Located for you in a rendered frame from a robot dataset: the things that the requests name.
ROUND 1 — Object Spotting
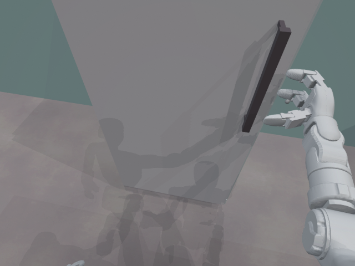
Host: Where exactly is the handle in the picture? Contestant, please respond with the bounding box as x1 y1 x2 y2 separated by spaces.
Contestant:
242 20 292 133

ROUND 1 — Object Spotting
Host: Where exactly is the right robot hand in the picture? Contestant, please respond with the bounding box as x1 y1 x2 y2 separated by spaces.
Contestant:
263 69 334 129

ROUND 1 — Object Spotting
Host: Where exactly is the fridge door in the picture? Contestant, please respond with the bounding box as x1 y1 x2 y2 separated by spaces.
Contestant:
52 0 320 205

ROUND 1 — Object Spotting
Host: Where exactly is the robot right forearm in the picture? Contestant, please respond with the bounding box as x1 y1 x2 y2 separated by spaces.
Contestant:
302 116 355 214

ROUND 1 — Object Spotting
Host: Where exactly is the robot right upper arm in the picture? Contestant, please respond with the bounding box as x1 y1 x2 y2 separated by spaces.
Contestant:
302 208 355 266

